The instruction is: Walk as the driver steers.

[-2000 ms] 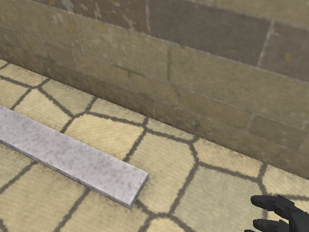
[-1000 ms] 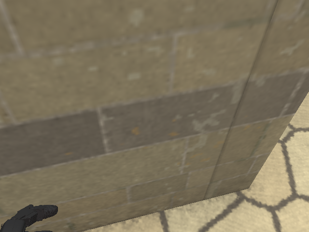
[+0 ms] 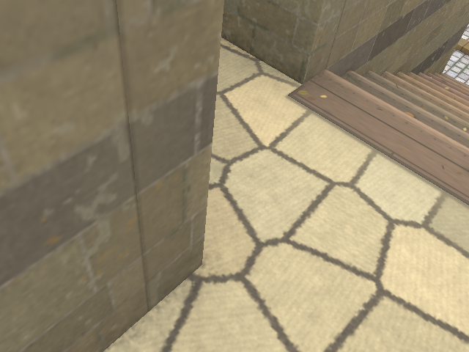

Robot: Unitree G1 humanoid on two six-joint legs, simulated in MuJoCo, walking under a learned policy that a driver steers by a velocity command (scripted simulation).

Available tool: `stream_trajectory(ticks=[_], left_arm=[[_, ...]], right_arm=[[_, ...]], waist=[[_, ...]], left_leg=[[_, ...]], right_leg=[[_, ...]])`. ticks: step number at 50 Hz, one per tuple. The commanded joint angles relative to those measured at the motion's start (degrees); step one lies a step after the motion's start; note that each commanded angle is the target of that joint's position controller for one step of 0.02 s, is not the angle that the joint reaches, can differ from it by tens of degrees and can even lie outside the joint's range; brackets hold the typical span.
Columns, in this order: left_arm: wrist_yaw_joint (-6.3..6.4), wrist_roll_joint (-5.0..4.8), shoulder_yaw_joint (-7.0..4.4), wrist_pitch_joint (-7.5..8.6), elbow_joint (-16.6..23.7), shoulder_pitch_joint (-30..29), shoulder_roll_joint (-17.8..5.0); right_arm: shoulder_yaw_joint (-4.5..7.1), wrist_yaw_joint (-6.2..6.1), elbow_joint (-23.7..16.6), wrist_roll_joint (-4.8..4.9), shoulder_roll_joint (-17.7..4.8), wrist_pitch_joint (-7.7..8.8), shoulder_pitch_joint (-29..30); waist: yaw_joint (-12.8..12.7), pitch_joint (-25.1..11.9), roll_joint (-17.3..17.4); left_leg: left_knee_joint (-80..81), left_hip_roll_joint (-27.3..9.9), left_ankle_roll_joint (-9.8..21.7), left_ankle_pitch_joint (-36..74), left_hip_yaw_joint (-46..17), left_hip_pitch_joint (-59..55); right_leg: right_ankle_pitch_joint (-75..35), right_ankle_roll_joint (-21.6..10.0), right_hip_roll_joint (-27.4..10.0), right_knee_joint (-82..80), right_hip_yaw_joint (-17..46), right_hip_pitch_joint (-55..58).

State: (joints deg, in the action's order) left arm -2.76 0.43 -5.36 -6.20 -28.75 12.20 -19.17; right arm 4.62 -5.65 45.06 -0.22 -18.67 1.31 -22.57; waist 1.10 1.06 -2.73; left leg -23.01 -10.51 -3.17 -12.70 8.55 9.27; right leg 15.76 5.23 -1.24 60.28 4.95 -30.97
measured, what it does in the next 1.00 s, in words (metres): walks ahead, turning right: right foot, then left foot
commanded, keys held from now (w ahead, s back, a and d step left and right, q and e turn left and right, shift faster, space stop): w+e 0.54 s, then w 0.46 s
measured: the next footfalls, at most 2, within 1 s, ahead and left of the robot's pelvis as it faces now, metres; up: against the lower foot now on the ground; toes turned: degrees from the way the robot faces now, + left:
right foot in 0.18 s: +0.07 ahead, -0.22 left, +0.00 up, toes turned -5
left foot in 0.58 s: +0.35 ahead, -0.16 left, +0.00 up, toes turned -26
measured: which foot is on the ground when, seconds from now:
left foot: down 0.00-0.16, up 0.18-0.56, down 0.58-0.96, up 0.98-1.00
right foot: up 0.00-0.16, down 0.18-0.62, up 0.64-0.94, down 0.96-1.00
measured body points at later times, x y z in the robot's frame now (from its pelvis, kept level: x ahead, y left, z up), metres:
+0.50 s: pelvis +0.12 -0.18 -0.01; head +0.16 -0.19 +0.44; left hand +0.21 +0.10 -0.12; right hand +0.25 -0.48 -0.10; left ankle +0.29 -0.10 -0.72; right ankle +0.03 -0.22 -0.75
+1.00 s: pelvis +0.36 -0.35 -0.02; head +0.36 -0.38 +0.43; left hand +0.65 -0.20 -0.08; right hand +0.25 -0.61 -0.16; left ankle +0.32 -0.15 -0.72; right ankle +0.38 -0.46 -0.75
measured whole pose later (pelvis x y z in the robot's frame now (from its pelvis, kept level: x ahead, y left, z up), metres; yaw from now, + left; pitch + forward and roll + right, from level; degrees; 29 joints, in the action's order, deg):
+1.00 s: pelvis +0.36 -0.35 -0.02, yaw -25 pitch +0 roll +2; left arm -1.0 -0.7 -1.5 3.9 -36.8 7.3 -17.8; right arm 2.1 1.6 46.3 1.3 -18.6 3.3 -22.0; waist 3.7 2.1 1.2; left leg -44.6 -0.8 0.0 -26.8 -2.0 9.8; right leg 11.0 -2.4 0.2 34.5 0.3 -22.9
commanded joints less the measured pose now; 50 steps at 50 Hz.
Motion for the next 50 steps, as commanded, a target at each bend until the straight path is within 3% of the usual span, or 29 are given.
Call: stream_trajectory(ticks=[1, 5, 7, 8, 9, 10, 11, 12, 13, 15, 17, 20, 25, 29, 30, 31, 32, 33, 34, 35, 36, 37, 38, 41, 44, 47, 48, 49, 50], left_arm=[[-0.55, 0.06, 0.3, 2.54, 5.8, -5.3, -2.3], [-1.1, -1.18, 0.05, 3.02, 0.9, 1.9, -2.8], [-0.88, -1.2, -0.28, 3.24, -3.3, 8.5, -2.5], [-0.53, -1.01, -1.59, 3.62, -7.9, 15.0, -4.7], [-0.39, -0.35, -2.49, 3.78, -9.3, 18.7, -9.2], [-0.54, -0.46, -4.08, 5.24, -5.9, 15.2, -19.7], [-0.87, -1.78, -3.72, 7.05, -4.8, 12.7, -17.5], [-0.8, -2.85, -2.18, 8.02, -5.0, 9.6, -12.2], [-0.5, -2.84, -1.52, 8.17, -4.7, 7.0, -9.7], [0.72, -1.75, -1.04, 7.98, -4.1, 3.9, -7.8], [1.43, -1.55, -1.13, 8.28, -4.6, 6.0, -7.1], [2.25, -1.9, -1.58, 8.3, -6.4, 9.6, -7.1], [1.92, -2.31, -1.26, 7.77, -9.2, 13.7, -6.5], [2.06, -2.6, -1.17, 7.45, -10.3, 11.3, -7.0], [2.04, -2.51, -0.58, 7.28, -9.9, 9.8, -5.7], [2.15, -2.74, -0.21, 7.25, -8.2, 9.8, -4.8], [2.52, -1.97, 0.77, 7.32, -7.7, 11.8, -3.5], [2.31, -2.06, 0.44, 7.64, -7.9, 11.4, -6.7], [2.08, -2.4, 0.15, 7.79, -8.6, 8.7, -7.7], [2.02, -2.09, 0.56, 7.97, -8.1, 6.8, -6.4], [1.97, -1.79, 1.89, 9.35, -6.6, 2.9, -3.0], [1.7, -1.88, 2.29, 9.88, -6.4, 1.5, -2.4], [1.24, -1.88, 2.86, 10.21, -6.6, 0.8, -1.5], [0.4, -0.79, 4.23, 11.14, -6.5, -1.0, 0.3], [0.6, -1.21, 3.17, 10.73, -7.0, -0.9, -2.5], [1.99, -1.53, 0.87, 9.83, -8.5, 5.5, -6.3], [2.83, -1.0, -0.44, 9.64, -9.1, 12.6, -10.7], [2.57, -0.6, -1.12, 9.65, -8.9, 15.6, -16.1], [2.01, -1.41, -0.2, 10.24, -9.1, 13.8, -11.7]], right_arm=[[4.96, -0.09, -1.9, 0.44, -15.6, 0.07, -1.0], [5.24, 0.43, -3.3, 0.46, -15.4, 0.09, 6.9], [4.33, 0.5, -3.2, 0.87, -12.6, -0.31, 9.5], [2.54, 0.47, -2.4, -0.06, -8.0, -1.07, 8.0], [1.15, 0.88, -3.7, -1.81, -4.7, -1.94, 6.6], [0.03, 1.88, -10.5, -2.42, -2.4, -0.93, 8.0], [0.32, 2.45, -11.6, 1.1, -5.9, 1.0, 10.2], [0.97, 2.71, -11.3, 2.55, -9.5, 2.48, 12.4], [1.31, 2.48, -8.7, 1.23, -10.8, 2.89, 11.7], [1.15, 2.38, -6.6, -1.12, -11.0, 3.28, 10.1], [1.01, 3.01, -5.7, -0.71, -10.1, 3.83, 10.6], [-0.85, 4.1, -7.8, -0.05, -5.9, 4.35, 18.5], [-1.13, 4.77, -8.8, 1.83, -6.4, 5.4, 23.0], [-0.12, 4.0, -8.2, 0.23, -9.1, 6.25, 17.7], [0.25, 3.67, -7.4, -0.43, -9.7, 6.54, 11.9], [1.47, 3.36, -6.3, -1.31, -13.3, 6.39, 3.6], [2.14, 3.63, -4.5, -0.2, -13.4, 5.26, -2.0], [0.93, 3.48, -4.6, 1.87, -9.5, 4.66, 1.1], [0.45, 3.27, -5.0, 2.18, -7.5, 4.26, 3.7], [0.31, 3.24, -4.9, 1.54, -7.2, 4.17, 5.2], [-0.69, 3.98, -3.8, 0.72, -3.6, 3.55, 4.7], [-0.88, 4.28, -3.8, -0.09, -3.1, 3.06, 5.9], [-0.57, 4.89, -4.6, -0.22, -4.1, 2.77, 7.7], [0.93, 6.54, -5.6, 1.49, -10.7, 3.09, 10.5], [0.9, 7.52, -4.9, 2.34, -11.2, 3.23, 9.0], [-0.63, 7.64, -3.7, 1.77, -7.8, 3.32, 6.7], [-2.1, 7.55, -4.9, 0.72, -4.0, 3.39, 6.8], [-3.01, 7.08, -7.3, 0.97, -1.2, 3.97, 3.1], [-1.63, 6.84, -6.8, 2.38, -7.0, 4.22, 4.1]], waist=[[0.5, 1.9, 16.9], [-4.7, 1.3, 19.0], [-8.3, 2.1, 15.1], [-9.7, 1.2, 6.7], [-9.2, 3.6, -9.7], [-4.2, 1.9, -25.0], [-4.3, 1.6, -19.9], [-2.6, 3.8, -13.4], [-1.3, 4.3, -6.8], [0.6, 3.5, -5.0], [-0.1, 1.7, -4.3], [-3.1, 1.6, -3.0], [-5.5, 1.6, -2.5], [-1.3, -1.0, -1.5], [1.9, -5.8, -0.2], [4.1, -12.4, 6.8], [5.2, -16.5, 18.6], [3.6, -11.3, 15.1], [3.1, -2.7, 9.6], [2.3, 2.0, 6.2], [1.7, 2.5, 11.7], [1.1, 3.8, 12.4], [0.7, 4.4, 11.3], [-0.1, 2.4, 9.0], [-1.6, -0.1, 7.2], [-6.4, -2.7, 4.5], [-9.5, -7.7, -4.0], [-7.2, -11.7, -16.5], [-7.5, -8.4, -11.0]], left_leg=[[14.7, -13.2, 8.1, -9.7, -10.5, -3.9], [13.9, -10.3, 6.2, -9.0, -3.8, 4.9], [5.4, -8.7, 5.2, -10.7, -1.5, 6.5], [-10.8, -4.1, 4.7, -7.2, 1.9, 7.5], [-34.3, 0.2, 2.5, -22.8, 1.1, 23.9], [-48.4, 9.3, 1.4, -28.5, -5.0, 40.4], [-54.8, 7.9, 3.3, -24.6, -10.7, 44.2], [-52.2, 5.2, 5.2, -17.9, -13.3, 43.2], [-49.5, 3.6, 5.1, -12.6, -12.9, 38.9], [-42.4, 3.2, 3.6, -5.1, -13.3, 32.4], [-34.4, 5.4, 3.4, -1.0, -12.4, 29.0], [-18.1, 9.0, 3.3, 3.2, -10.9, 25.9], [-7.3, 12.0, 5.3, 6.4, -11.8, 19.6], [-1.9, 13.1, 8.3, 6.8, -10.2, 9.1], [-1.3, 9.6, 10.5, 9.3, -12.4, -1.8], [-0.1, 0.8, 16.2, -2.0, -27.8, -18.1], [4.5, -9.6, 22.1, -10.4, -48.5, -31.3], [6.7, -12.5, 20.8, -19.5, -52.7, -27.4], [7.6, -10.6, 19.0, -17.7, -46.9, -20.3], [7.8, -8.8, 17.7, -11.6, -40.8, -15.6], [9.8, -2.8, 17.0, -11.3, -31.2, -13.7], [11.9, -0.8, 15.9, -10.2, -27.8, -9.5], [13.0, 0.6, 16.1, -7.1, -25.1, -4.0], [14.5, 0.9, 17.0, 4.5, -19.2, 7.3], [11.1, -0.8, 14.7, 6.3, -17.5, 8.3], [-1.8, 1.8, 10.1, 10.5, -13.5, 10.2], [-19.7, 5.8, 6.7, 3.8, -8.7, 15.2], [-38.1, 13.1, 4.1, -18.7, -8.5, 29.3], [-45.6, 10.7, 4.4, -18.8, -13.1, 36.1]], right_leg=[[2.9, -1.4, -2.7, -7.6, -2.5, -3.5], [3.5, -4.4, -1.5, -18.0, -8.6, 14.5], [1.5, -7.3, 0.2, -28.5, -11.3, 20.3], [4.5, -9.8, 3.7, -35.7, -11.0, 24.8], [1.7, -13.2, 0.2, -37.8, 1.1, 31.7], [14.0, -23.4, -9.3, -46.9, 31.1, 30.0], [24.8, -27.5, -14.7, -55.5, 42.0, 28.6], [26.8, -24.4, -14.3, -53.2, 37.8, 26.3], [21.3, -21.1, -11.6, -49.8, 29.8, 23.3], [10.4, -19.2, -7.4, -48.9, 22.1, 19.5], [1.2, -19.3, -5.6, -48.7, 18.5, 20.9], [-5.4, -19.8, -3.5, -46.7, 15.7, 22.0], [-8.7, -19.3, -4.9, -45.1, 21.9, 25.3], [-27.2, -17.0, -2.5, -36.1, 20.5, 28.6], [-31.2, -15.0, -0.4, -28.3, 17.8, 25.7], [-30.0, -10.1, 4.8, -14.7, 12.5, 13.6], [6.9, -5.6, 10.6, 1.3, 10.0, -1.3], [15.9, -5.4, 7.8, 8.7, 10.7, -7.9], [12.5, -4.9, 6.4, 11.5, 9.5, -10.3], [8.8, -5.0, 4.7, 11.5, 7.7, -12.0], [9.4, -6.1, 1.2, 4.8, 3.5, -12.3], [9.7, -6.3, 0.4, -0.3, 0.9, -9.2], [9.4, -6.3, 0.2, -5.0, -1.5, -5.0], [0.4, -5.9, 0.1, -20.3, -5.1, 10.7], [-11.6, -6.1, 1.3, -27.7, -6.3, 19.6], [-8.3, -9.1, 1.1, -29.9, -5.4, 30.6], [-1.4, -12.7, -9.3, -34.5, 7.6, 38.2], [13.5, -21.2, -20.7, -44.4, 35.7, 45.7], [22.4, -22.0, -20.4, -47.3, 39.7, 43.8]])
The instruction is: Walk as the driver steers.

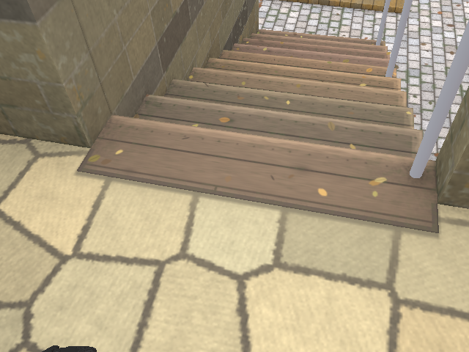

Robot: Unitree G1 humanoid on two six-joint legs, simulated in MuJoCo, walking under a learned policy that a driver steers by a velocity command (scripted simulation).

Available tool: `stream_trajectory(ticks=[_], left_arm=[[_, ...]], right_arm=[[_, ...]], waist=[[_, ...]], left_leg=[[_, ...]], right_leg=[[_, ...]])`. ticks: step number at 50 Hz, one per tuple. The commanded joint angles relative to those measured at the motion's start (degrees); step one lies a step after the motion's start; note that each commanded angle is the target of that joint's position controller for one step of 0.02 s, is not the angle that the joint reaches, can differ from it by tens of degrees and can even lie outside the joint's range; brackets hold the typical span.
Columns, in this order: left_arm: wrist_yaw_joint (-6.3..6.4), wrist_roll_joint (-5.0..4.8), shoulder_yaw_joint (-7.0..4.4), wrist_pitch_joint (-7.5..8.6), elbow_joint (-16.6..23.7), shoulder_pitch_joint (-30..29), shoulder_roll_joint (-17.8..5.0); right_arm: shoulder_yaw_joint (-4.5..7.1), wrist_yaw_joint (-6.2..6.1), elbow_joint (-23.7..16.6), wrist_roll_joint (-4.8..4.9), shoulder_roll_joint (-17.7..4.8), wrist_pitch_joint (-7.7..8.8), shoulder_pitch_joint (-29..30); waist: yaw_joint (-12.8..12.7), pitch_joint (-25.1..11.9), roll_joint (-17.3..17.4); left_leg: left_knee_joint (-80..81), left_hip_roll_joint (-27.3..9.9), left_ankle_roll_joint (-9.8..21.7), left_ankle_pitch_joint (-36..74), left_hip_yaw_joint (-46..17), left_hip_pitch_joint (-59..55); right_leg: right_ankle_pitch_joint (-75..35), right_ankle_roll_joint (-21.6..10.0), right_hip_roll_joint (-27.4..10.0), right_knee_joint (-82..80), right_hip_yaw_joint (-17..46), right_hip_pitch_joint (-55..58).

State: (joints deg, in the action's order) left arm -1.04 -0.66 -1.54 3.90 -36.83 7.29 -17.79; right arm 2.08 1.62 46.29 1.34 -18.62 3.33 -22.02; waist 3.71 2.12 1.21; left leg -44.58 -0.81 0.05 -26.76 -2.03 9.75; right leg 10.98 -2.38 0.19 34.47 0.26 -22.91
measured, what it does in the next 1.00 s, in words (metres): walks ahead: left foot, then right foot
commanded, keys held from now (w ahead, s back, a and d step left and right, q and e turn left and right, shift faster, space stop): w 1.00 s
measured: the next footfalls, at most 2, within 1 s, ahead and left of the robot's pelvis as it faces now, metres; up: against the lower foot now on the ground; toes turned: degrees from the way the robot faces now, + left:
left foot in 0.46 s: +0.47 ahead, +0.11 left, +0.00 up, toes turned +0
right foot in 0.96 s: +0.75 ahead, -0.14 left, +0.00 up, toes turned -1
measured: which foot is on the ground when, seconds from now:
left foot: up 0.00-0.44, down 0.46-0.98, up 1.00-1.00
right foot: down 0.00-0.48, up 0.50-0.94, down 0.96-1.00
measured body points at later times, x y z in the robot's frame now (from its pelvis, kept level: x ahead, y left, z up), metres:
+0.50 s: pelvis +0.30 +0.01 -0.01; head +0.35 +0.01 +0.44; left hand +0.28 +0.30 -0.13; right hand +0.55 -0.21 -0.08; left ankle +0.43 +0.10 -0.73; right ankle +0.09 -0.10 -0.69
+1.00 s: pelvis +0.60 -0.03 +0.00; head +0.63 -0.04 +0.45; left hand +0.82 +0.20 -0.08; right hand +0.59 -0.31 -0.14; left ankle +0.43 +0.10 -0.71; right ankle +0.71 -0.14 -0.73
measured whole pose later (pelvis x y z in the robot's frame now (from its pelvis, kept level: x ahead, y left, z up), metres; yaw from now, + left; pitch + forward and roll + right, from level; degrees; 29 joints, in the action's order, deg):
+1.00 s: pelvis +0.60 -0.03 +0.00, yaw -1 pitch +2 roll +2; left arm -2.1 3.0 -0.5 4.9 -39.9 3.3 -15.5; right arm 2.1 3.8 51.1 -5.1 -16.9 5.4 -22.3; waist 3.4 1.6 -0.4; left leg -31.9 0.3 0.7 -26.7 0.0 1.4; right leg 6.9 -3.1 -0.5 31.1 -0.4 -27.0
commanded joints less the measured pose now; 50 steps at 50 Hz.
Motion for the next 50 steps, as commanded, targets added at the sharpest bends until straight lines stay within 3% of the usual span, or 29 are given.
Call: stream_trajectory(ticks=[1, 3, 4, 5, 7, 10, 13, 16, 19, 21, 22, 23, 24, 25, 26, 27, 28, 30, 32, 35, 38, 40, 43, 46, 47, 48, 49, 50], left_arm=[[0.03, -0.35, -3.1, 0.61, -0.6, 15.7, -10.1], [-0.28, 0.71, -2.32, 0.87, 0.0, 11.2, -7.6], [-0.24, 1.2, -2.01, 0.91, 0.3, 10.0, -7.0], [-0.13, 1.18, -2.08, 1.05, 0.1, 9.6, -7.1], [0.09, 0.44, -2.18, 1.4, -0.7, 10.0, -7.1], [0.76, 0.24, -2.37, 1.23, -2.3, 11.1, -7.7], [1.33, 0.11, -2.46, 1.02, -4.2, 13.8, -8.3], [1.47, -0.27, -2.72, 0.69, -6.6, 17.0, -8.9], [1.78, -0.48, -3.14, -0.23, -8.3, 18.1, -9.4], [2.08, -0.26, -3.54, -0.9, -8.6, 17.6, -10.6], [2.19, 0.03, -3.39, -1.41, -8.6, 16.7, -10.5], [2.4, 0.65, -2.81, -1.55, -7.8, 16.4, -9.5], [1.72, 0.89, -0.8, -0.65, -6.7, 23.8, -2.5], [1.28, 0.52, -0.54, 0.56, -8.3, 24.2, -3.5], [0.84, -1.49, -2.24, 1.34, -6.3, 17.0, -8.9], [0.85, -2.02, -2.13, 1.86, -4.5, 11.9, -9.0], [1.11, -1.23, -2.04, 1.96, -4.0, 9.1, -7.9], [1.34, -0.25, -2.07, 0.98, -5.1, 11.8, -5.9], [1.59, 0.04, -1.58, -0.07, -5.8, 13.2, -3.6], [1.72, 0.82, -1.16, -0.04, -3.5, 6.9, -2.7], [0.93, 0.63, -0.56, 0.92, -2.1, 0.2, -1.2], [0.32, 0.14, -0.46, 1.32, -1.1, -3.7, -1.2], [-0.54, -0.25, -0.76, 1.62, 0.6, -7.7, -2.3], [-1.19, -0.16, -1.49, 1.82, 0.8, -6.1, -4.0], [-1.4, 6.5, -0.42, 0.99, -1.8, 1.0, -4.7], [-1.34, 5.46, -2.53, 1.06, -2.6, 5.8, -8.5], [-0.85, 4.72, -3.11, 1.1, -3.6, 13.4, -11.7], [-0.16, 4.19, -2.39, 0.78, -4.7, 22.7, -9.8]], right_arm=[[1.46, -0.23, -8.4, 1.47, -8.6, 2.44, 6.1], [1.38, -0.26, -7.7, -0.3, -7.1, 2.66, 8.1], [1.41, 0.02, -7.6, -0.69, -6.3, 2.46, 7.8], [1.21, 0.34, -7.5, -0.69, -5.3, 2.23, 7.4], [0.94, 0.67, -7.7, -1.12, -3.9, 1.6, 8.4], [0.33, 0.8, -9.5, -1.3, -1.9, 1.35, 14.6], [-0.43, 1.54, -11.2, -0.83, -0.4, 1.98, 21.5], [-0.37, 2.31, -12.7, -0.44, -1.0, 2.43, 26.2], [0.07, 2.79, -13.5, -0.7, -2.2, 2.72, 27.0], [1.04, 2.34, -12.7, -1.05, -4.2, 2.55, 22.6], [2.16, 1.76, -10.9, -1.05, -6.2, 2.4, 15.6], [3.01, 1.0, -8.9, -1.39, -8.4, 2.13, 6.2], [4.43, 0.57, -8.0, -2.58, -13.8, 1.82, -0.5], [3.5, 0.69, -6.8, -1.11, -9.4, 1.51, -2.5], [2.66, 0.24, -6.9, -0.43, -7.1, 1.16, 1.3], [2.34, -0.05, -7.2, -0.5, -6.1, 1.02, 5.3], [1.97, 0.06, -7.1, -1.09, -4.9, 1.15, 8.1], [1.59, 0.33, -7.3, -2.12, -3.2, 1.87, 10.6], [1.79, 0.51, -6.2, -1.43, -3.4, 2.65, 10.7], [2.42, 0.02, -4.6, -1.23, -5.4, 2.98, 8.9], [2.63, -0.54, -3.5, -0.72, -6.4, 2.43, 6.6], [2.84, -0.67, -2.2, -0.33, -7.4, 2.05, 3.5], [3.11, -0.9, -0.4, 0.1, -8.1, 0.95, 0.8], [3.5, -1.43, 0.6, 0.12, -8.9, -0.3, 0.6], [0.54, 1.53, 2.6, -9.57, -3.1, 2.29, -0.6], [1.14, 2.95, 2.7, -8.82, -3.7, 3.29, -0.8], [-0.45, 3.43, 2.1, -8.57, 0.8, 3.89, -7.3], [-2.11, 4.75, 1.7, -8.49, 3.2, 4.99, -11.3]], waist=[[-9.3, -4.1, -12.7], [-7.1, -1.5, -7.5], [-5.8, -1.5, -7.0], [-5.0, -2.1, -7.9], [-4.5, -1.9, -6.3], [-5.5, 0.0, -4.3], [-7.7, 1.7, -4.7], [-8.7, 3.5, -4.2], [-7.5, 3.0, -4.5], [-4.5, -1.2, -6.3], [-0.4, -6.2, -6.4], [3.8, -13.3, -5.9], [1.9, -23.8, 6.6], [3.0, -30.0, 10.9], [3.3, -19.1, 7.1], [1.8, -11.2, 3.2], [-0.2, -5.4, -0.1], [-3.9, -3.6, 2.2], [-5.4, -2.9, 2.7], [-4.1, -0.4, 1.8], [-1.6, 0.6, 1.1], [0.2, 0.7, 1.2], [1.0, 1.6, 1.6], [-1.3, 0.0, 2.7], [-5.1, -3.6, 2.7], [-7.6, -7.6, 0.3], [-7.4, -21.0, -8.8], [-10.8, -29.8, -16.0]], left_leg=[[-24.6, -1.8, 2.3, 0.3, -2.6, 38.7], [-20.2, -4.9, 2.0, 8.7, -1.8, 35.5], [-18.6, -5.8, 1.6, 11.2, -1.7, 32.9], [-17.0, -6.0, 1.0, 12.3, -1.3, 31.0], [-13.5, -5.7, -0.3, 14.6, -0.1, 30.8], [-2.9, -4.9, -1.6, 23.1, 0.9, 31.2], [8.9, -2.7, -1.4, 33.3, 2.9, 25.8], [14.5, -1.6, 0.0, 35.8, 2.2, 25.3], [17.0, -0.9, 2.5, 30.7, 1.7, 25.9], [16.3, 2.0, 4.6, 24.8, 4.1, 18.8], [17.3, 3.5, 6.4, 25.4, 5.8, 9.1], [14.4, -1.2, 9.1, 28.8, 1.7, -7.8], [13.6, -17.2, 19.0, 22.2, -23.8, -33.6], [23.0, -21.9, 21.4, 13.9, -41.2, -38.1], [25.8, -19.7, 18.0, 7.3, -34.2, -30.3], [27.9, -17.4, 16.0, 8.5, -26.6, -20.3], [30.2, -15.0, 15.1, 13.7, -21.3, -11.3], [33.7, -11.9, 14.7, 20.8, -15.8, -2.1], [36.1, -11.4, 15.7, 24.9, -11.7, 2.0], [38.0, -10.3, 15.4, 28.3, -6.9, 2.8], [37.9, -7.7, 12.8, 29.0, -2.1, 2.5], [37.6, -8.7, 12.3, 27.5, -2.2, 0.4], [35.0, -11.7, 11.5, 27.8, -3.5, -6.5], [29.7, -13.7, 9.9, 35.4, -4.4, -12.1], [25.5, -12.4, 9.3, 41.0, -2.7, -13.0], [16.5, -7.5, 7.3, 46.1, 0.9, -7.8], [0.3, -0.9, 3.8, 31.7, 3.7, 8.0], [-13.5, 7.7, 1.2, -4.9, 2.1, 27.4]], right_leg=[[23.5, -12.7, -20.0, -20.8, 36.6, 32.7], [5.2, -10.7, -15.3, -20.6, 25.5, 26.3], [-2.2, -10.1, -13.9, -21.4, 22.1, 23.8], [-8.5, -10.5, -13.5, -21.8, 19.9, 22.3], [-17.3, -10.8, -12.5, -22.9, 15.2, 21.3], [-21.9, -9.8, -10.6, -24.5, 9.6, 20.1], [-18.2, -8.3, -8.9, -26.1, 6.0, 17.4], [-16.1, -8.3, -11.3, -25.9, 6.6, 20.7], [-23.0, -7.2, -13.8, -21.6, 6.9, 27.5], [-41.1, -6.0, -13.4, -14.4, 6.4, 30.2], [-49.6, -4.9, -11.5, -5.5, 4.7, 29.3], [-43.9, -3.4, -9.7, 7.2, 3.9, 20.2], [-15.2, 1.1, -0.8, 32.0, 1.5, -4.3], [20.8, 1.5, 4.2, 41.8, 8.2, -12.7], [19.2, 1.1, 0.3, 44.5, 9.0, -18.5], [14.1, 0.8, -2.8, 41.5, 6.4, -18.9], [10.5, 1.0, -4.9, 37.2, 4.8, -17.8], [6.5, 1.6, -7.3, 32.8, 5.0, -11.2], [5.7, 2.8, -8.1, 29.4, 4.1, -9.6], [-3.2, 4.2, -8.9, 19.4, 3.5, -12.9], [-14.6, 3.8, -7.0, 5.8, 1.6, -10.1], [-18.2, 3.8, -5.6, 1.1, 0.8, -8.6], [-15.6, 2.3, -4.9, -3.3, 1.6, -10.6], [-8.4, 0.0, -3.6, -5.8, 1.0, -7.6], [-15.3, -2.6, -2.3, -6.4, 0.8, 0.5], [-14.1, -5.3, -0.4, -6.0, -1.2, 14.0], [-20.8, -15.1, -7.6, -0.2, 7.9, 41.5], [-4.2, -25.1, -21.0, -10.9, 35.3, 60.5]])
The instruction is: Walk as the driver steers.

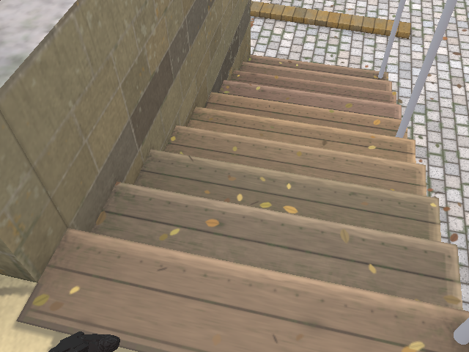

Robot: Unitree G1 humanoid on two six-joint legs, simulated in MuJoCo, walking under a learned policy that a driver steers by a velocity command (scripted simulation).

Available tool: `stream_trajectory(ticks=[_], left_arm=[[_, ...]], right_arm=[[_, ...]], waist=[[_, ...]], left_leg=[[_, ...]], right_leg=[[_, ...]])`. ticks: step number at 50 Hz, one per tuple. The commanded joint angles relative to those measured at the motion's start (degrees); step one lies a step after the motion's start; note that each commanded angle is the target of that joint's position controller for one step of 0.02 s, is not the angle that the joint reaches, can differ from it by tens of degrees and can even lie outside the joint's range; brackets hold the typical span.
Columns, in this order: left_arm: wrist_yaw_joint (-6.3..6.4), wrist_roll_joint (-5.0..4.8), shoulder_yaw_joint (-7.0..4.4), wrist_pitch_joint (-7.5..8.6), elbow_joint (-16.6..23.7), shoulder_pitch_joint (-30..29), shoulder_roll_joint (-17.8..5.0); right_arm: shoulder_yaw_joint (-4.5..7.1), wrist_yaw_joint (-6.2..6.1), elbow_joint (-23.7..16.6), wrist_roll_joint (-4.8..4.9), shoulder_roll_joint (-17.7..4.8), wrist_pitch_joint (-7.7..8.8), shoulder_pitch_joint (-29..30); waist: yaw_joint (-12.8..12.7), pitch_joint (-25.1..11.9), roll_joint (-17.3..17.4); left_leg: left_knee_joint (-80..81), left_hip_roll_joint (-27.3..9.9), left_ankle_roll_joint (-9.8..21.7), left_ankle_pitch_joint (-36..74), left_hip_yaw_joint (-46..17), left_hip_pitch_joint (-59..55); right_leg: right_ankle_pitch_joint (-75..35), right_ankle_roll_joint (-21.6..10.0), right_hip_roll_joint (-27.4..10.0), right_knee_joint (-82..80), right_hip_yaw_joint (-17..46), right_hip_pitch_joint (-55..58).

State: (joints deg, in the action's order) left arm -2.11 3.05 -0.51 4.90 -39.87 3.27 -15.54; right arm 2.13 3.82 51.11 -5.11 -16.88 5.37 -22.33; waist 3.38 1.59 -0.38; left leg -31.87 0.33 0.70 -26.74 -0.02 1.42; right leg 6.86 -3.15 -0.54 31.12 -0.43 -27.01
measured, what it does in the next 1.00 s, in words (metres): walks ahead, turning right: left foot, then right foot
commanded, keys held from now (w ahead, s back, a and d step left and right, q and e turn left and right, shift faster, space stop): w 0.28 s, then w+e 0.72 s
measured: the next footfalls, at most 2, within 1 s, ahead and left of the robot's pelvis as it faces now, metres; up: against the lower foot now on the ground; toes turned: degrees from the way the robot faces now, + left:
left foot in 0.46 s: +0.44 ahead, +0.12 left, +0.00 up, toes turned +0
right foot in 1.00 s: +0.58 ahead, -0.18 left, +0.00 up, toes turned -23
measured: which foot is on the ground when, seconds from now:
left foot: up 0.00-0.44, down 0.46-1.00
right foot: down 0.00-0.50, up 0.52-0.98, down 1.00-1.00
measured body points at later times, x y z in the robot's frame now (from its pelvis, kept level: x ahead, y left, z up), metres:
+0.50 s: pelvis +0.29 +0.02 +0.00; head +0.31 +0.02 +0.45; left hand +0.27 +0.26 -0.14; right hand +0.51 -0.21 -0.08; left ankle +0.40 +0.12 -0.73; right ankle +0.12 -0.10 -0.72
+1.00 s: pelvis +0.53 -0.04 -0.01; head +0.53 -0.05 +0.44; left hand +0.75 +0.12 -0.11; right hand +0.43 -0.26 -0.15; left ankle +0.41 +0.12 -0.72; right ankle +0.55 -0.17 -0.72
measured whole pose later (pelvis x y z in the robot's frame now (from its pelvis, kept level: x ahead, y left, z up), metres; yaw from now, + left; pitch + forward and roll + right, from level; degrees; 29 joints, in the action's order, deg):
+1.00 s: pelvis +0.53 -0.04 -0.01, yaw -20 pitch +2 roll +2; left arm -4.5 3.4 -1.5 5.4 -47.5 8.9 -11.8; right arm 1.0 -0.1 56.2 -5.7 -11.5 6.0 -25.0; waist 2.4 -3.0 -1.0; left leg -23.7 -5.1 -3.4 -26.2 19.0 -3.4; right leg 11.8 -4.3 -3.1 44.1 -1.6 -29.2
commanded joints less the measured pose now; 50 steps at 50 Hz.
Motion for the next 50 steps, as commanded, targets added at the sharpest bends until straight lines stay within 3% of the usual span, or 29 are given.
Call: stream_trajectory(ticks=[1, 2, 3, 5, 7, 9, 11, 13, 17, 21, 23, 24, 25, 26, 27, 28, 29, 30, 31, 33, 36, 39, 41, 42, 43, 46, 48, 49, 50], left_arm=[[1.83, 1.47, -3.03, 0.32, -5.1, 32.6, -8.4], [2.03, 0.42, -3.25, 0.94, -5.7, 26.2, -9.4], [2.16, 0.18, -2.29, 0.97, -4.7, 20.8, -6.3], [2.33, 0.22, -0.28, 1.16, -3.6, 14.7, -1.1], [2.49, 0.59, -0.36, 1.87, -2.4, 11.1, -1.1], [1.75, 1.63, -1.31, 2.46, -2.7, 12.3, -3.9], [0.5, 2.2, -1.57, 2.55, -3.8, 14.9, -4.5], [-0.83, 1.7, -1.53, 2.34, -5.7, 17.9, -4.2], [-2.95, 1.21, -1.76, 1.87, -9.0, 22.1, -4.5], [-3.01, 0.8, -2.69, 0.97, -11.1, 23.4, -6.2], [-2.77, 0.87, -3.23, 0.92, -11.5, 22.1, -7.3], [-2.67, 1.27, -2.83, 1.4, -10.5, 20.9, -5.6], [-2.37, 2.52, -0.31, 2.57, -9.3, 30.6, 2.6], [-3.29, 1.18, -0.79, 2.6, -9.7, 25.0, 0.3], [1.38, -5.13, -3.73, 0.25, -9.8, 20.1, -6.5], [0.16, 0.35, -1.91, 1.27, -9.1, 15.8, -2.1], [0.24, 1.93, -2.05, 1.13, -9.6, 16.1, -1.5], [-0.27, 2.88, -1.25, 1.01, -10.0, 15.6, 0.5], [-0.78, 2.81, -0.83, 0.95, -10.7, 16.1, 2.4], [-1.76, 1.32, -1.07, 0.89, -10.9, 14.7, 2.0], [-2.94, 0.63, -0.62, 0.57, -9.6, 9.9, 2.1], [-3.83, 0.81, -0.31, -0.27, -9.4, 7.2, 2.5], [-3.81, 0.54, -0.63, -0.5, -8.3, 5.2, 1.2], [-4.12, 1.53, -0.57, -0.35, -9.4, 9.9, 1.7], [-4.12, 1.6, -1.17, -0.02, -9.2, 10.7, 0.2], [-3.08, 1.85, -1.8, 0.59, -5.8, 5.1, -0.9], [-2.13, 0.56, -1.97, 0.55, -3.8, 2.5, -0.9], [-1.85, -0.4, -2.61, 1.01, -4.4, 6.4, -1.7], [-1.03, -1.1, -4.42, 1.99, -7.1, 16.0, -4.7]], right_arm=[[-0.5, 2.83, -4.5, 0.53, -3.5, 2.6, 2.6], [-0.16, 1.31, -5.5, 1.71, -3.9, 2.55, 7.1], [-0.01, -0.14, -4.8, 0.94, -5.1, 2.42, 5.9], [-1.36, -1.04, -5.1, -0.86, -2.2, 1.65, 6.0], [-1.54, -0.91, -5.2, -0.14, -1.0, 0.41, 6.5], [-1.95, -0.44, -5.8, 0.26, -0.4, -0.32, 8.9], [-2.49, -0.15, -6.6, 0.3, 0.8, -0.77, 11.6], [-2.7, 0.08, -7.6, 0.46, 1.4, -1.38, 14.6], [-2.19, -0.59, -10.2, 0.61, -0.8, -1.93, 21.0], [-1.93, -1.78, -11.6, 1.55, -1.8, -1.51, 26.1], [-0.77, -2.2, -10.2, 3.17, -4.6, -0.56, 21.4], [0.33, -2.55, -7.9, 3.86, -7.9, 0.13, 12.4], [0.71, -2.9, -5.3, 3.58, -9.9, 0.2, -1.7], [0.5, -3.53, -1.8, 2.15, -6.9, -0.29, -11.3], [3.15, -4.02, -1.8, 3.52, -11.6, -1.08, -6.2], [0.64, -3.97, -2.8, 2.31, -4.4, 0.41, -0.6], [-0.68, -4.3, -3.3, 3.33, -0.1, 0.61, 3.2], [-1.37, -4.64, -4.3, 3.19, 2.5, 0.71, 6.4], [-1.28, -4.88, -4.8, 3.02, 3.0, 0.7, 7.6], [-0.24, -4.96, -4.0, 2.49, 1.3, 1.23, 6.9], [0.12, -5.06, -1.3, -0.01, 0.7, 2.06, 2.9], [0.2, -3.59, 0.5, -1.3, -0.5, 1.61, -0.4], [-0.17, -3.0, 0.2, -0.91, -0.4, 1.84, 1.2], [-0.36, -2.94, 0.8, -2.37, -0.6, 1.82, 0.0], [-0.46, -2.97, 0.6, -2.35, -1.1, 1.96, 1.7], [-0.02, -4.1, 1.3, -1.18, -3.3, 2.04, 0.4], [1.42, -4.65, 1.5, 0.47, -6.2, 1.59, -0.4], [2.2, -4.73, 1.4, 0.28, -8.4, 1.1, 0.6], [2.58, -4.45, 1.8, -1.09, -9.1, 0.96, -0.1]], waist=[[-16.1, -14.7, -7.0], [-12.6, -2.8, -7.4], [-9.4, -3.0, -5.8], [-4.5, -2.8, -3.7], [-2.4, -2.7, -3.2], [-3.2, -1.7, -2.3], [-4.4, -1.1, -1.2], [-5.3, -0.4, -1.7], [-6.5, 0.5, -2.6], [-6.9, 0.2, -2.6], [-3.2, -3.3, -2.5], [0.2, -10.9, 0.6], [1.1, -28.9, 14.5], [6.6, -27.2, 11.1], [4.1, -11.3, 0.6], [2.8, -6.0, 8.5], [-0.4, -4.3, 8.0], [-1.8, -3.2, 5.5], [-2.8, -3.8, 4.5], [-3.3, -2.8, 3.8], [-2.5, -1.5, 2.7], [-2.1, -1.7, 2.9], [-3.2, -1.2, 3.8], [-4.5, -1.6, 4.8], [-5.8, -1.0, 4.0], [-4.1, 0.1, 3.8], [-3.4, 0.9, 4.5], [-5.4, -0.1, 4.1], [-8.1, -3.9, 3.4]], left_leg=[[-35.8, 3.7, 2.9, -3.2, -6.8, 46.4], [-40.1, 0.0, 3.7, 2.5, -6.3, 49.9], [-37.9, -2.9, 4.5, 6.3, -6.5, 45.5], [-34.4, -6.4, 4.3, 11.1, -6.0, 37.8], [-29.8, -6.7, 2.7, 11.5, -4.7, 35.5], [-24.2, -6.8, 0.9, 19.0, -2.7, 37.2], [-16.3, -6.7, -0.1, 26.3, -1.1, 36.7], [-10.4, -5.6, 0.0, 31.3, 0.2, 34.1], [-3.7, -4.0, 0.9, 32.1, -0.7, 34.2], [2.9, -2.5, 2.3, 26.3, 0.5, 31.8], [4.5, -0.5, 5.4, 29.3, 2.9, 15.5], [0.4, -3.5, 10.1, 35.1, 0.6, -1.2], [3.0, -20.6, 25.4, 37.9, -22.4, -33.9], [12.7, -25.7, 23.6, 21.3, -35.8, -34.5], [11.0, -25.4, 14.8, 24.9, -26.6, -18.0], [18.1, -21.2, 13.7, 9.5, -20.8, -4.2], [21.0, -19.3, 12.8, 9.7, -16.6, 1.6], [22.9, -18.7, 12.6, 14.3, -13.0, 5.2], [24.1, -17.9, 12.6, 18.0, -9.9, 6.1], [26.4, -17.5, 12.8, 21.6, -4.2, 6.3], [27.6, -17.7, 13.2, 30.8, 2.7, 4.9], [25.9, -16.4, 12.5, 40.8, 9.8, 5.7], [25.1, -15.2, 11.1, 40.6, 12.8, 10.4], [22.0, -15.9, 11.6, 41.3, 12.5, 12.5], [20.4, -17.1, 11.3, 39.2, 12.3, 9.9], [15.3, -17.9, 9.1, 42.7, 13.1, 1.1], [12.1, -19.3, 8.0, 53.7, 14.3, -3.5], [6.6, -19.0, 7.4, 59.3, 15.8, -2.3], [-5.0, -16.8, 6.5, 59.1, 17.5, 1.2]], right_leg=[[20.4, -15.4, -17.3, -15.0, 38.3, 55.4], [24.3, -11.6, -16.6, -17.1, 32.7, 41.6], [19.5, -11.6, -15.8, -18.8, 28.8, 33.5], [7.6, -11.3, -14.5, -21.4, 21.5, 22.5], [4.5, -11.5, -12.6, -24.4, 16.4, 17.5], [-1.0, -12.6, -11.3, -25.2, 11.8, 15.4], [-6.5, -13.2, -10.7, -24.8, 8.3, 13.9], [-10.3, -12.9, -9.9, -23.6, 6.1, 12.9], [-11.8, -12.7, -11.4, -20.2, 8.5, 18.4], [-17.1, -10.5, -13.0, -16.1, 11.4, 27.1], [-29.4, -7.0, -9.6, -9.7, 9.6, 22.4], [-28.3, -3.1, -4.4, 1.2, 6.2, 15.3], [0.0, 2.0, 4.9, 20.5, 3.9, -5.3], [26.2, 1.6, 5.6, 34.1, 5.1, -16.2], [22.9, 0.9, 1.2, 39.9, 4.8, -16.2], [18.0, -0.5, -3.1, 41.4, 7.0, -15.5], [14.6, -1.3, -4.9, 37.8, 6.8, -13.1], [11.5, -1.2, -5.9, 36.4, 6.6, -10.8], [11.1, -1.2, -6.4, 34.6, 6.2, -9.1], [10.1, -0.3, -6.7, 30.2, 5.1, -9.6], [-0.5, 0.8, -7.9, 23.0, 4.3, -14.1], [-8.2, 0.9, -7.0, 17.2, 2.4, -12.2], [-10.1, 0.7, -5.6, 16.0, 0.9, -6.6], [-15.1, 0.2, -5.1, 26.3, 1.8, -2.9], [-13.1, -0.5, -5.7, 26.3, 3.9, -6.8], [-0.5, -1.2, -5.0, 23.2, 0.9, -9.7], [9.4, -1.0, -3.0, 13.7, -2.7, -5.9], [6.9, -1.4, -0.2, 9.3, -5.0, 1.4], [0.7, -3.0, 4.0, 7.2, -6.7, 13.6]])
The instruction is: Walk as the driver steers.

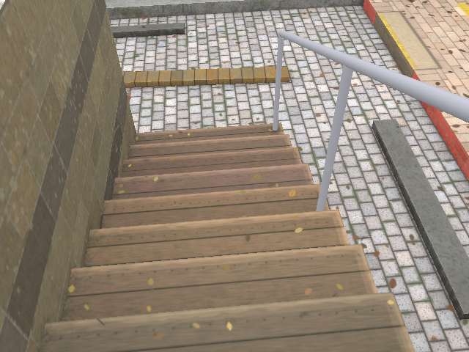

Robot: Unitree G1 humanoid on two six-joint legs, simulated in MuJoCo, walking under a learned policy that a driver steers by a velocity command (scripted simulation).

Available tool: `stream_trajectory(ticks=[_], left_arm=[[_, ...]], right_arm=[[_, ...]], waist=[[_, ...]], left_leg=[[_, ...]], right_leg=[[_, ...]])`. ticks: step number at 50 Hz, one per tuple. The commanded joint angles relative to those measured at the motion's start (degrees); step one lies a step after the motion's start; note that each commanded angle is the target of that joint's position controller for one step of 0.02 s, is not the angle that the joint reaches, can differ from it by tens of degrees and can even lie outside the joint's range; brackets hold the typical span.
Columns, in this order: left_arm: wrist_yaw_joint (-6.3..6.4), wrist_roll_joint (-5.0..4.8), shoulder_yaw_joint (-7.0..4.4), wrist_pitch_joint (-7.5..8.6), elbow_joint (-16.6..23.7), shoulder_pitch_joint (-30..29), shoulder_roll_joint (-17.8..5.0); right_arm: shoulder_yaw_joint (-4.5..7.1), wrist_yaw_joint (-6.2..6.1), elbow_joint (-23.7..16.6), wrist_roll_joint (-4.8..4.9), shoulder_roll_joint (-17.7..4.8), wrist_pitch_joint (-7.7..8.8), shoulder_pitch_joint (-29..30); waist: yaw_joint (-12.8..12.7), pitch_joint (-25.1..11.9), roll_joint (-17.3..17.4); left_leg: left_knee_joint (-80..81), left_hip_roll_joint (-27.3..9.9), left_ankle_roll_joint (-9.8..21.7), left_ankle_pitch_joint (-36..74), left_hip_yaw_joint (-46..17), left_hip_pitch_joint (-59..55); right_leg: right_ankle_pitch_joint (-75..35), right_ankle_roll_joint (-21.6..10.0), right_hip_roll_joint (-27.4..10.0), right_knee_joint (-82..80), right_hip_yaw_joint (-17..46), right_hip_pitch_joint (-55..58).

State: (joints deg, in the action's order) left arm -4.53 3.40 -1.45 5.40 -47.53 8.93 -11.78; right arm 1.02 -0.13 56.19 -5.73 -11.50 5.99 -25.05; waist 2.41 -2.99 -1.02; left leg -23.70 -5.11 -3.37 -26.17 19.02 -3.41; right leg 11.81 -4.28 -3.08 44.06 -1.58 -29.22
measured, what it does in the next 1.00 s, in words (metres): goes down: left foot 0.15 m lower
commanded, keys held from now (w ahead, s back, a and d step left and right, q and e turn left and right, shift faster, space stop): w+e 0.28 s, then w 0.72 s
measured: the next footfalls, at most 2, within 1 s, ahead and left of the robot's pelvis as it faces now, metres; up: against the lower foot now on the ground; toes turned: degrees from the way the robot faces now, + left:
left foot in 0.42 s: +0.36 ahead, +0.05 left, -0.15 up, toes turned -14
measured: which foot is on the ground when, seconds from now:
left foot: down 0.00-0.02, up 0.04-0.40, down 0.42-1.00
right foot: down 0.00-0.42, up 0.44-1.00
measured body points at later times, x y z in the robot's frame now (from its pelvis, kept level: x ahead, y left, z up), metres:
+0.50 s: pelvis +0.27 -0.01 -0.15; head +0.26 +0.00 +0.30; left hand +0.28 +0.22 -0.30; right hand +0.29 -0.28 -0.27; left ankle +0.32 +0.06 -0.87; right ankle +0.12 -0.13 -0.63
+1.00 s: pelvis +0.49 -0.14 -0.20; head +0.50 -0.16 +0.24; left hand +0.83 -0.08 -0.24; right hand +0.23 -0.21 -0.33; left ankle +0.32 +0.06 -0.86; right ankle +0.63 -0.32 -0.92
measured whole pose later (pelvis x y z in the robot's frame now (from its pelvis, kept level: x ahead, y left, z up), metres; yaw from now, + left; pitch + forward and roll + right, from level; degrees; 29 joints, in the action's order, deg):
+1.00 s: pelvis +0.49 -0.14 -0.20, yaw -15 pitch +1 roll +2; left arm -3.8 -4.0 -1.6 4.3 -41.2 -8.6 -10.0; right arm -0.2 -1.1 65.3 2.1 -6.4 1.3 -41.0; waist 11.9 0.1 0.3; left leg -46.9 0.8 1.9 -43.8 -1.3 1.5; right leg -17.8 -1.5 -3.4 27.8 2.8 -32.0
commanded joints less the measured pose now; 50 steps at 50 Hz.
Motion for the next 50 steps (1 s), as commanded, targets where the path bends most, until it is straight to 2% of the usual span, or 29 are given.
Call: stream_trajectory(ticks=[1, 2, 3, 4, 7, 12, 13, 14, 18, 19, 21, 22, 23, 24, 26, 28, 30, 36, 37, 38, 39, 40, 44, 45, 46, 47, 48, 49, 50], left_arm=[[3.52, -1.05, -5.79, 2.83, -1.2, 18.3, -14.5], [4.49, 0.44, -5.86, 2.84, -3.3, 27.0, -16.8], [3.36, 1.5, -5.48, 3.57, -7.5, 36.1, -13.1], [2.91, 0.57, -4.95, 4.57, -8.1, 33.3, -9.2], [1.85, -0.81, -0.16, 3.36, -5.2, 15.7, -0.1], [5.52, 2.57, 2.09, 3.21, -2.0, 12.2, -0.7], [6.38, 1.19, 1.91, 3.24, -3.2, 17.0, -1.3], [6.71, -6.04, -2.31, 1.07, -4.5, 16.9, -11.5], [8.83, -2.11, -2.93, -4.59, -4.8, 22.4, -7.0], [3.96, 3.7, 2.63, -1.72, -7.1, 29.8, 1.6], [-0.68, 1.83, 1.22, 0.61, -3.9, 21.0, -2.5], [-2.7, -0.54, 1.58, 1.75, -5.1, 26.8, 0.9], [-3.33, -1.11, 0.59, 1.35, -5.6, 36.7, -0.9], [-1.93, -1.93, 0.54, 0.85, -2.7, 32.5, -3.8], [2.22, -0.04, 1.45, -0.76, 0.0, 20.3, -5.3], [2.89, 1.38, 4.21, -1.51, -0.7, 16.6, 0.1], [0.91, 1.4, 3.96, -1.7, -1.7, 13.5, -0.1], [-0.37, 2.8, 2.97, -1.65, -0.3, 6.0, -3.8], [4.05, -9.4, 0.4, -3.62, 0.2, 1.4, -4.3], [5.57, -11.48, 0.41, -3.77, 2.7, -2.9, -3.9], [5.69, -10.28, 0.13, -3.41, 3.7, -6.1, -3.2], [2.76, 6.63, 2.1, -2.75, 4.1, -6.7, -3.1], [0.73, 1.15, 1.26, -0.08, 9.4, -29.6, -0.6], [1.46, -5.19, 0.04, 0.84, 11.0, -32.9, -0.4], [0.98, -5.4, 1.17, 1.33, 12.0, -29.9, 0.1], [-0.8, -12.58, 0.07, 2.29, 14.0, -30.2, 0.9], [-1.41, -12.52, -0.35, 0.97, 11.6, -21.9, 1.6], [0.43, -11.01, -4.36, -1.71, 8.8, -8.1, -3.3], [3.53, -4.13, -2.51, -3.69, -1.0, 3.9, -3.6]], right_arm=[[2.34, 0.06, -4.2, -1.84, -8.5, 0.38, -1.7], [-0.15, 1.79, -6.4, -2.28, 0.0, 1.36, -2.5], [0.22, 3.21, -11.2, 2.68, -3.1, 2.2, 12.2], [0.47, 2.51, -14.0, 3.83, -3.4, 2.27, 22.0], [0.24, -0.19, -13.3, 1.11, -2.6, -0.04, 16.0], [-1.4, 1.85, -14.5, -0.52, -1.1, -1.19, 12.5], [-1.43, 1.84, -15.0, -0.18, -1.4, -1.27, 14.5], [0.78, 1.67, -14.9, 5.88, -5.7, -2.19, 16.9], [1.2, 0.58, -16.0, 7.56, -3.4, -2.17, 22.4], [-0.74, 1.8, -9.2, -2.6, -0.3, -2.04, 10.0], [4.82, 1.26, -3.4, -1.08, -9.9, -2.4, -13.8], [5.55, 2.79, -2.7, -1.53, -12.8, -2.76, -22.7], [4.7, 5.88, -5.4, -0.1, -16.0, -3.41, -15.0], [4.4, 6.46, -8.2, 0.2, -14.1, -3.04, -5.3], [0.73, 6.64, -8.3, 2.24, -2.9, -1.51, 4.2], [-1.68, 4.5, -9.8, 0.11, 3.7, 0.05, 13.7], [-0.08, 2.35, -6.8, 2.72, -0.3, 1.98, 7.5], [0.25, 3.42, -0.4, 0.54, -8.0, 1.63, -2.9], [2.76, 3.15, 1.7, 13.72, -6.7, -2.79, -6.7], [1.82, 2.81, 2.6, 12.79, -4.6, -4.66, -6.9], [1.79, 2.28, 2.1, 11.27, -3.9, -5.4, -5.9], [-0.64, 0.89, 5.8, -1.45, -0.9, -0.78, -13.7], [-1.94, -2.67, 19.1, 1.9, 4.9, 1.01, -49.8], [0.99, -2.14, 10.9, 1.3, -4.3, -2.05, -32.4], [1.77, -2.78, 5.7, 1.64, -6.2, -2.74, -17.4], [-0.38, -1.11, 5.9, 11.76, 0.2, -3.65, -10.1], [-1.21, -0.21, 5.3, 11.64, 1.3, -4.32, -8.6], [-2.54, -0.63, 5.2, 12.74, 4.3, -5.59, -6.0], [1.11, -1.19, 3.3, 5.22, -6.4, -5.18, -5.5]], waist=[[-7.2, -7.0, -4.7], [-7.5, -15.5, -14.1], [-15.7, -7.1, -8.1], [-16.1, 2.0, -5.7], [-2.4, 2.6, 0.3], [-0.9, 0.2, 0.9], [-3.8, 0.5, 2.4], [-1.1, 1.2, 0.0], [-8.4, 7.7, -2.6], [-6.5, 11.0, 0.5], [8.8, 3.9, 8.2], [9.9, -7.4, 14.7], [1.3, -15.1, 14.2], [-0.2, -5.0, 8.7], [-2.7, 3.3, -1.8], [-7.5, 9.4, -2.7], [-3.0, 5.6, 2.7], [-2.6, 3.6, 4.9], [0.6, -1.2, 5.8], [2.0, 0.7, 9.0], [2.6, 1.9, 8.8], [3.3, 11.4, 2.2], [20.3, 7.2, 1.6], [16.4, 16.5, 2.2], [8.6, 18.2, -1.3], [5.8, 12.8, -1.0], [3.0, 9.5, 5.4], [-2.1, 3.3, 16.4], [-5.1, -0.4, 3.1]], left_leg=[[-31.8, -6.3, 6.1, 41.8, -1.4, 19.1], [-49.5, 5.0, 0.5, -8.9, -6.8, 40.6], [-54.7, 7.7, 2.5, -11.5, -18.0, 57.4], [-54.8, 4.0, 4.4, -7.9, -22.8, 63.6], [-51.5, 0.4, 4.4, 1.4, -25.5, 47.5], [-31.0, 1.7, 4.7, 41.1, -21.7, 29.1], [-19.0, 2.4, 4.0, 46.9, -20.5, 28.2], [-17.1, 7.1, 3.2, 48.8, -16.5, 18.9], [3.4, 4.5, 1.5, 47.4, -20.5, 21.1], [7.5, -2.8, 3.7, 56.0, -23.8, 13.3], [-2.1, 0.1, 7.9, 40.2, -17.1, -17.5], [-18.5, -8.4, 18.8, 58.2, -27.7, -27.2], [-13.2, -19.0, 29.8, 59.9, -47.4, -23.9], [-8.6, -23.6, 32.0, 44.4, -54.1, -15.3], [3.1, -21.4, 28.3, 3.5, -57.9, 3.5], [7.4, -13.2, 24.4, 15.1, -46.2, 30.2], [5.2, -2.6, 22.1, 7.2, -30.5, 39.5], [-4.1, -6.1, 22.2, 30.8, -31.1, 27.7], [-4.0, -4.8, 16.2, 44.0, -30.3, 11.3], [-6.2, -5.4, 15.5, 46.4, -30.7, 7.8], [-7.4, -6.4, 15.2, 46.9, -30.2, 5.6], [-16.0, -10.8, 18.4, 29.3, -37.9, -0.5], [-19.9, -4.4, 16.1, 20.5, -39.4, -26.7], [-9.1, -7.3, 16.4, 27.2, -46.7, -10.9], [-6.1, -9.6, 15.6, 20.0, -45.3, 3.3], [-5.8, -4.4, 13.2, 26.1, -40.2, 10.0], [-8.4, -3.3, 12.5, 29.5, -32.9, 17.7], [-19.2, 2.5, 15.0, 24.6, -26.9, 20.2], [-31.6, 5.4, 11.6, 8.3, -17.6, 22.4]], right_leg=[[-16.9, -9.8, 4.5, -6.4, 2.3, 34.0], [-23.7, -23.4, -7.1, -14.5, 28.3, 54.1], [-15.8, -21.0, -11.2, -23.2, 38.4, 55.1], [-8.7, -17.8, -11.8, -23.2, 35.5, 46.2], [-14.3, -16.1, -9.6, -16.9, 26.6, 12.7], [5.8, -8.5, 4.0, -9.7, 13.0, -11.4], [10.8, -7.3, 5.7, -5.7, 12.0, -9.9], [7.5, -9.4, 3.4, -11.2, 17.4, -10.3], [9.4, -7.4, 4.0, 4.7, 19.0, 4.8], [26.7, -5.1, 4.3, 16.8, 23.5, -1.7], [16.4, -2.4, 10.8, 37.9, 20.4, -18.7], [31.0, 0.4, 17.0, 67.0, 16.4, -26.7], [31.9, 1.2, 15.2, 79.8, 15.9, -33.5], [26.8, 3.7, 10.6, 80.4, 15.6, -45.0], [7.0, 4.4, 1.8, 74.3, 15.7, -51.5], [-11.5, 3.4, -6.9, 42.4, 16.3, -34.1], [-15.6, 3.0, -4.1, 24.9, 5.4, -19.6], [-15.1, 3.2, -1.5, 18.3, 1.2, -12.6], [-23.8, 0.9, -5.2, 5.6, 4.7, -14.6], [-24.0, 0.7, -4.1, 2.8, 3.5, -15.8], [-21.8, -0.2, -4.1, 1.3, 3.1, -16.5], [-11.7, 2.1, -4.2, 4.3, 4.1, -32.1], [-13.8, 3.0, -1.6, -8.3, 2.0, -51.4], [-0.8, 3.6, 1.0, -0.1, 2.1, -43.9], [-12.7, 4.3, -2.5, -7.5, 7.9, -28.3], [-25.5, 1.1, -1.5, -19.9, 4.2, -14.8], [-35.0, 1.3, 0.0, -21.5, 4.4, 4.3], [-31.8, 2.6, 0.2, -20.3, 8.7, 18.3], [-44.5, 5.7, 2.1, -19.9, -1.4, 31.9]])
